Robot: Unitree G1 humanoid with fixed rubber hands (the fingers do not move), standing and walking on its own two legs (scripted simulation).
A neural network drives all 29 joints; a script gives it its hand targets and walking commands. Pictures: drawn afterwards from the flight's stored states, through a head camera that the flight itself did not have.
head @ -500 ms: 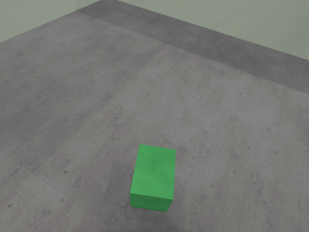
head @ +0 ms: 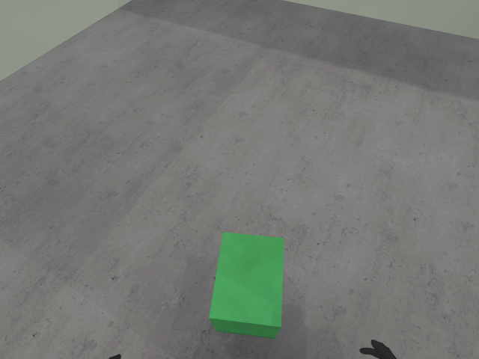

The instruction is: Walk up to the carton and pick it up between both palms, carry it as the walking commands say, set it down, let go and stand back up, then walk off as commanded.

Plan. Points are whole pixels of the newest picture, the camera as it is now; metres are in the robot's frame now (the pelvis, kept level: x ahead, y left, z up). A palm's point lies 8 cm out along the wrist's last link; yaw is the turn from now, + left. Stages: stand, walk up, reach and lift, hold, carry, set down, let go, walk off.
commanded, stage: walk up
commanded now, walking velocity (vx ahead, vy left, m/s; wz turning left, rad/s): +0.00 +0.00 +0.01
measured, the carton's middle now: (249, 285) +0.41 +0.00 -0.64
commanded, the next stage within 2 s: none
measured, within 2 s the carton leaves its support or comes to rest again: neither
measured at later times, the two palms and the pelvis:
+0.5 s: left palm out of the picture +0.04 +0.27 -0.11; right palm out of the picture +0.05 -0.23 -0.13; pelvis -0.04 +0.01 +0.00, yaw +0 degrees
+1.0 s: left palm out of the picture +0.04 +0.26 -0.11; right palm out of the picture +0.04 -0.24 -0.13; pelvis -0.04 +0.00 +0.00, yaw +0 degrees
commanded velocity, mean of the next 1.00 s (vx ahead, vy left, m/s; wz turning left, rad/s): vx -0.01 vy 0.00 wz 0.06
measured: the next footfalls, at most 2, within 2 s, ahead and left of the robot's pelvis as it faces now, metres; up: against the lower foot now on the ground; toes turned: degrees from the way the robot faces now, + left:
none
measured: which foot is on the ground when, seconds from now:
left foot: down 0.00-1.00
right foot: down 0.00-1.00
